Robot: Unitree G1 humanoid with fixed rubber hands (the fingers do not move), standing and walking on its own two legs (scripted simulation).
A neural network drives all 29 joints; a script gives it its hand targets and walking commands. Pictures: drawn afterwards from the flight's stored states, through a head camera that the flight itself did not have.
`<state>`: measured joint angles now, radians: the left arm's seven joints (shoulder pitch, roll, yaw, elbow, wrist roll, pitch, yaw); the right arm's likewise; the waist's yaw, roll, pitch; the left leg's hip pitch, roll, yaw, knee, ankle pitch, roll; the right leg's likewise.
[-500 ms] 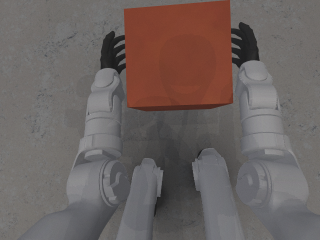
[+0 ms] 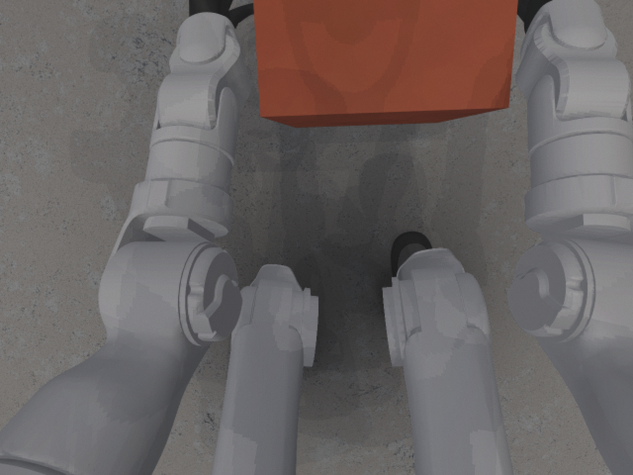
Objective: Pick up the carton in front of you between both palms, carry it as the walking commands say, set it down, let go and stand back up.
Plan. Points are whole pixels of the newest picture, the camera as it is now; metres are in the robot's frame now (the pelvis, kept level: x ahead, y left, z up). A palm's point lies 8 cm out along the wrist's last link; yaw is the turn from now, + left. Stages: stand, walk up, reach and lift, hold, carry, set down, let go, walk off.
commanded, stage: set down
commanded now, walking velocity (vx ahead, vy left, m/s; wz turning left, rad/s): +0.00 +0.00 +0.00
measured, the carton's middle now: (371, 26) +0.55 -0.10 -0.24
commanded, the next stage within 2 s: none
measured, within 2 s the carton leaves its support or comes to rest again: rests again in 0.50 s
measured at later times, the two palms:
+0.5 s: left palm (224, 36) +0.56 +0.06 -0.21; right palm (520, 26) +0.51 -0.24 -0.21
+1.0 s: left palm (223, 39) +0.56 +0.07 -0.22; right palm (520, 29) +0.51 -0.25 -0.22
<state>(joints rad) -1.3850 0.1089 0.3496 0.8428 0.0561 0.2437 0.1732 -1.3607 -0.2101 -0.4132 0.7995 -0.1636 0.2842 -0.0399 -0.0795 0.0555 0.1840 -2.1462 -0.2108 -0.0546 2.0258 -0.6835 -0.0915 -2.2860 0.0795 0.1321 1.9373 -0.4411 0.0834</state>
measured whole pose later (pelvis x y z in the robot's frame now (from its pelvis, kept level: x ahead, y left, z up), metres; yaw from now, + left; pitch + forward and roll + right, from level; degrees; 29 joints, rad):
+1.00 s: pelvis -0.01 +0.00 -0.05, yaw +2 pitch +36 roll +0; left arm -1.56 0.21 0.28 1.06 0.07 0.19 0.07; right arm -1.47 -0.31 -0.46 1.00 -0.14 0.21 0.09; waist -0.12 0.06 0.42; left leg -2.17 -0.19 -0.04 2.21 -0.68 -0.06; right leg -2.26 -0.02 0.06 2.12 -0.49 0.05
